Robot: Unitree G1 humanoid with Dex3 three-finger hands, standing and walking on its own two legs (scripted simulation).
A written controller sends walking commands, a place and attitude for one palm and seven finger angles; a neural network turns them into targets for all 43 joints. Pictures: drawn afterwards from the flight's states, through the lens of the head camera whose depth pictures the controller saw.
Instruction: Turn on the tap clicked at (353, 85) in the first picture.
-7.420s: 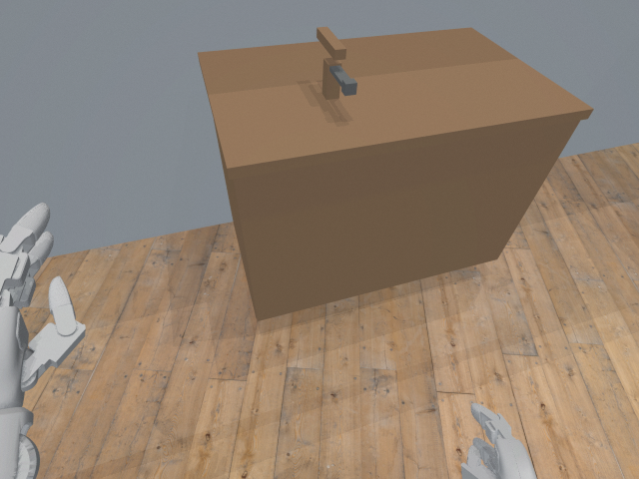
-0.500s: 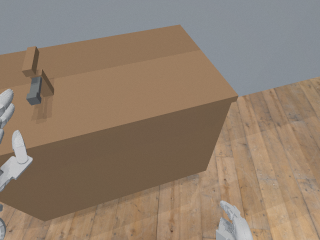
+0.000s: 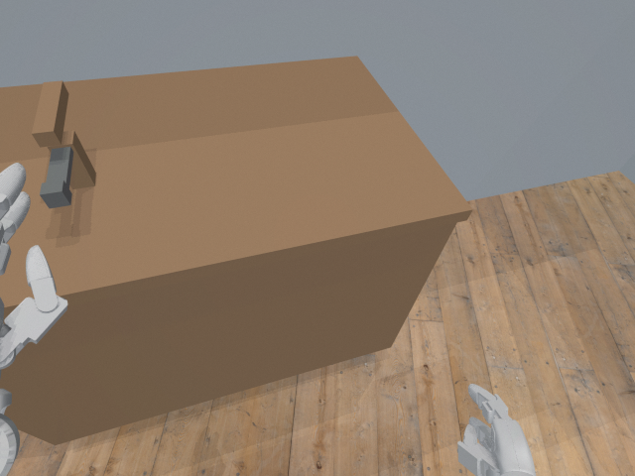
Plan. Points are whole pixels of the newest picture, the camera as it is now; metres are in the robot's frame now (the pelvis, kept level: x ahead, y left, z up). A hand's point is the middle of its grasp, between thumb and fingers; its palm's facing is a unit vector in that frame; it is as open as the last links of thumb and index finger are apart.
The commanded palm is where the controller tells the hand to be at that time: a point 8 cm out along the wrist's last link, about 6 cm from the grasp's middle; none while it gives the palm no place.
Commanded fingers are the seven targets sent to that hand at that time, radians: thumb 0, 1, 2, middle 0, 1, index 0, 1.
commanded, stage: come to a stop and stand still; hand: left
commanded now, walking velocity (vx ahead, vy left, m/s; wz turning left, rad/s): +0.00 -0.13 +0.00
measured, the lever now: (56, 194) +0.44 +0.41 +0.06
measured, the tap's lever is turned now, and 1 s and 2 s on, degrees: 0 0 0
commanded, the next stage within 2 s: look again from close up in 0.62 s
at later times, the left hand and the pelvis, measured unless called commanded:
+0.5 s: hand (93, 372) +0.17 +0.20 +0.16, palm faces +0.39 -0.84 -0.37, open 7.5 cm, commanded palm +0.12 +0.24 +0.18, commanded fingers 0.00 0.90 0.90 -0.20 -0.30 -0.20 -0.30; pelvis -0.05 -0.04 +0.00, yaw -1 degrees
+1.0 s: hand (58, 349) +0.19 +0.24 +0.15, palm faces +0.30 -0.87 -0.38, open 7.5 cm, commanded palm +0.13 +0.28 +0.18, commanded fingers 0.00 0.90 0.90 -0.20 -0.30 -0.20 -0.30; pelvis -0.04 +0.01 +0.01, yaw -3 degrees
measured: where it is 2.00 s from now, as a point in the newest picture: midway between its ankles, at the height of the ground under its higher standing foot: outside the picture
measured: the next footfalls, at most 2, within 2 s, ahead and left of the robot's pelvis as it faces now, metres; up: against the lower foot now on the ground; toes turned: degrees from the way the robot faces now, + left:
right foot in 0.14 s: +0.02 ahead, -0.12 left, +0.00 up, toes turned -5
right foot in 2.00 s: +0.12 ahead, -0.03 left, +0.00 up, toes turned -1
